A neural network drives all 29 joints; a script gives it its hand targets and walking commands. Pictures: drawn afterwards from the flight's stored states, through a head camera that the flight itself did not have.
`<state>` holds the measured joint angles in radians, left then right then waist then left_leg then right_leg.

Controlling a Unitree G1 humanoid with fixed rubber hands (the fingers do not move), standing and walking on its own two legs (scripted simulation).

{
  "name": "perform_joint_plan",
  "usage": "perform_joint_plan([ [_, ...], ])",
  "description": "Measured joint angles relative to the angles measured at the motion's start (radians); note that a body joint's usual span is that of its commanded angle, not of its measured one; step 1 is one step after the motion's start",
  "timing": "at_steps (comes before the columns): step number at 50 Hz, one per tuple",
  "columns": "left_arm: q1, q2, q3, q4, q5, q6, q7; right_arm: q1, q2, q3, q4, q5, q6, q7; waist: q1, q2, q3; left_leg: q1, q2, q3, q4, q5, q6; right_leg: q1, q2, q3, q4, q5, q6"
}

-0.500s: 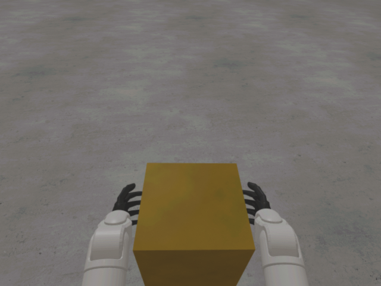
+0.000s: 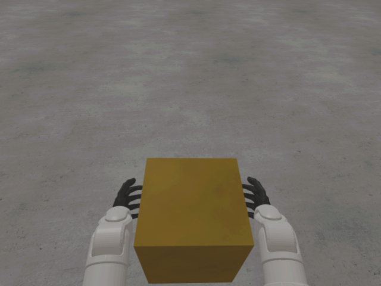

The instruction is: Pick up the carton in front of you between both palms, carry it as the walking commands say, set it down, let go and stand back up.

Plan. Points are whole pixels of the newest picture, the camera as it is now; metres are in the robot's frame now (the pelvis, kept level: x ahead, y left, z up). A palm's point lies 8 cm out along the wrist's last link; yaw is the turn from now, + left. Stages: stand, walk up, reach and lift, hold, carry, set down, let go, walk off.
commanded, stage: carry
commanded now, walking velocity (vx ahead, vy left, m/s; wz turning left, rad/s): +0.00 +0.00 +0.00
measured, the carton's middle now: (191, 222) +0.30 +0.00 -0.04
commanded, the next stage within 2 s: hold in 0.06 s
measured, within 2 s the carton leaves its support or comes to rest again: neither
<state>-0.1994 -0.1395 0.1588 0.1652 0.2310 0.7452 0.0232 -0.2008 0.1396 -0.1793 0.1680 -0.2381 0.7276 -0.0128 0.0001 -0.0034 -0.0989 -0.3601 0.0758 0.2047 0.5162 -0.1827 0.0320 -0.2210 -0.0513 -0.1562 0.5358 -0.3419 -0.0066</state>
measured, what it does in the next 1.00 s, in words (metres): stands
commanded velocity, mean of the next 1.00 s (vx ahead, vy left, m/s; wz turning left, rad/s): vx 0.00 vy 0.00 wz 0.00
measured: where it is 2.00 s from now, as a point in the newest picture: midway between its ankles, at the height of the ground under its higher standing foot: outside the picture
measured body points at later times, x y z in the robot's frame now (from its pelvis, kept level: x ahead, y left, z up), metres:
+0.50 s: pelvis -0.03 +0.00 +0.01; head -0.05 +0.01 +0.46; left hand +0.27 +0.14 +0.03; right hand +0.26 -0.16 +0.04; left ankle +0.06 +0.11 -0.73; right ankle -0.04 -0.11 -0.73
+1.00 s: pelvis -0.01 +0.02 +0.01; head -0.06 +0.05 +0.45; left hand +0.30 +0.14 +0.04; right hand +0.27 -0.16 +0.05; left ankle +0.05 +0.11 -0.73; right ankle -0.04 -0.11 -0.73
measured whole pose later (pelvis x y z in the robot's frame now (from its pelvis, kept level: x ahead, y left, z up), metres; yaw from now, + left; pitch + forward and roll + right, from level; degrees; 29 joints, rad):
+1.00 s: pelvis -0.01 +0.02 +0.01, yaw -6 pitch -8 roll +0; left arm -0.28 -0.16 0.23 0.26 0.29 0.74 0.01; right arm -0.29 0.16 -0.27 0.32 -0.29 0.67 0.02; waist 0.01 -0.05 0.02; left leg -0.13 -0.03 0.06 0.40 -0.14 0.04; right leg -0.03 0.00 0.08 0.43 -0.27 0.01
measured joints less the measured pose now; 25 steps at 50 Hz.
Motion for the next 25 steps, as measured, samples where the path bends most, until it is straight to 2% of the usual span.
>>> perform_joint_plan([
  [5,-0.001,-0.001,0.001,-0.016,-0.002,-0.003,0.001,-0.002,0.001,0.001,-0.011,0.004,-0.005,0.000,-0.002,-0.004,0.032,0.026,-0.003,0.000,-0.017,0.011,0.003,0.022,0.000,0.001,-0.011,0.006,-0.004],
  [8,0.019,0.003,-0.007,-0.054,-0.004,-0.007,0.002,0.007,-0.001,0.018,-0.020,0.005,-0.026,0.003,0.002,-0.023,0.108,0.122,-0.048,-0.093,-0.093,0.048,-0.012,0.107,0.035,0.117,-0.076,0.067,-0.010],
  [9,0.024,0.003,-0.011,-0.058,-0.002,-0.009,0.003,0.010,-0.001,0.019,-0.019,0.003,-0.031,0.006,-0.001,-0.029,0.123,0.143,-0.054,-0.105,-0.112,0.051,-0.018,0.127,0.038,0.126,-0.091,0.069,-0.009],
  [21,0.008,0.001,-0.007,-0.026,0.019,-0.020,0.009,-0.016,0.003,-0.014,0.048,0.007,-0.070,0.016,-0.003,-0.041,0.184,0.215,-0.047,-0.116,-0.148,0.090,-0.023,0.192,0.053,0.131,-0.111,0.075,-0.014],
  [25,-0.001,0.000,0.009,-0.012,0.021,-0.022,0.007,-0.034,0.007,-0.023,0.072,0.000,-0.072,0.018,0.004,-0.032,0.187,0.219,-0.060,-0.150,-0.138,0.091,-0.026,0.189,0.060,0.150,-0.101,0.080,-0.012],
])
